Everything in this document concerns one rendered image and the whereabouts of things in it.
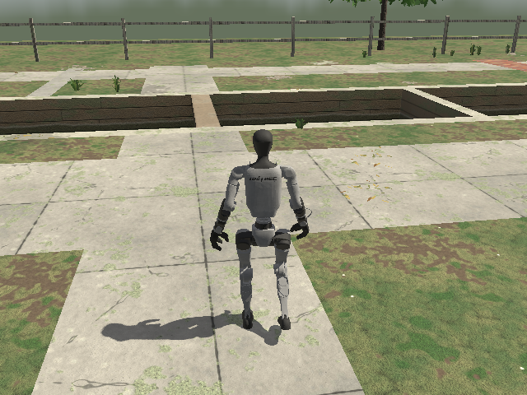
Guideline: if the robot left upper arm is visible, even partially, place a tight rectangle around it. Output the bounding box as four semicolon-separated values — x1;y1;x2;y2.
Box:
222;165;246;211

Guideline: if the robot right hand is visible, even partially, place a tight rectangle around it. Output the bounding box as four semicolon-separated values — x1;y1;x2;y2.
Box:
290;223;309;239

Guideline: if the robot right upper arm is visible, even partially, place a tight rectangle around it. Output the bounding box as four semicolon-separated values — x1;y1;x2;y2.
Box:
280;165;302;210

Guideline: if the left robot foot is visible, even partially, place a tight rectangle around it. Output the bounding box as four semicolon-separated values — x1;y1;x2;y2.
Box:
242;310;254;329

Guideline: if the robot foot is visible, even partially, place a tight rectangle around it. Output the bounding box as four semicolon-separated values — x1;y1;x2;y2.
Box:
277;315;291;330
242;310;254;329

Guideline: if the robot left hand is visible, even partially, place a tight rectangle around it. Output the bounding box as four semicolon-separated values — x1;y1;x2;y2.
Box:
210;230;229;251

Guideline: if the right robot forearm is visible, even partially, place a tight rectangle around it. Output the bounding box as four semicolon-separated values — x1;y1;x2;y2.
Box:
293;197;308;226

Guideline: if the right robot foot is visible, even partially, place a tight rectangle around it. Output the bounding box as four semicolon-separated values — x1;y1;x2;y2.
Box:
277;315;291;330

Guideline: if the left robot forearm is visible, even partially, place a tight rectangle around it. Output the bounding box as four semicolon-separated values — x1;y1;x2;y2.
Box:
213;198;231;234

